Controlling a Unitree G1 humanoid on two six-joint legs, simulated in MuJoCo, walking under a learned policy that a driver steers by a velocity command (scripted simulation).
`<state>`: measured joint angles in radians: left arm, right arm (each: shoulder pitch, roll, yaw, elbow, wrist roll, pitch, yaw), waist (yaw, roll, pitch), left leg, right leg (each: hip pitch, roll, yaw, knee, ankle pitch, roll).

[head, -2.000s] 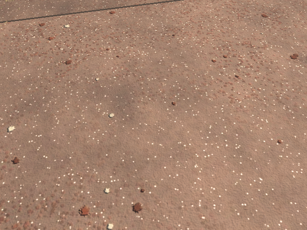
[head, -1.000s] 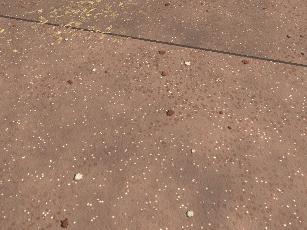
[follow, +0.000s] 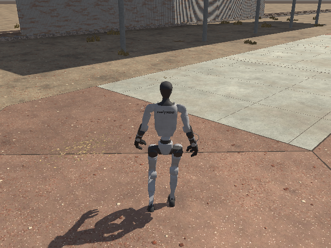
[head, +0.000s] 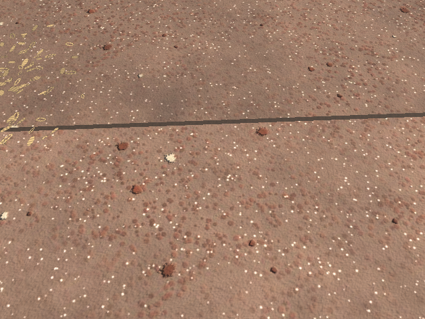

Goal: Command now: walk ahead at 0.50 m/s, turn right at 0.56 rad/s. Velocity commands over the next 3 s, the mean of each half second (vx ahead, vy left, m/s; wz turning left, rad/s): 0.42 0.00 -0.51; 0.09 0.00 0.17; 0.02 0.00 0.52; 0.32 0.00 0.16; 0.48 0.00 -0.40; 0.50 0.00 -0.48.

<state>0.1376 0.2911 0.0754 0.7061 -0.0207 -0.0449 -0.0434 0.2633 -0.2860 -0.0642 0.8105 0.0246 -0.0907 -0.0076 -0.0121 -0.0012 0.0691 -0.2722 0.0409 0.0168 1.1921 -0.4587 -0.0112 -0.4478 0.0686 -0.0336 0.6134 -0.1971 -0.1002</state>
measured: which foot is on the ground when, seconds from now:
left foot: up 0.00-0.36, down 0.38-1.00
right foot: down 0.00-0.38, up 0.40-0.70, down 0.72-0.98, up 1.00-1.00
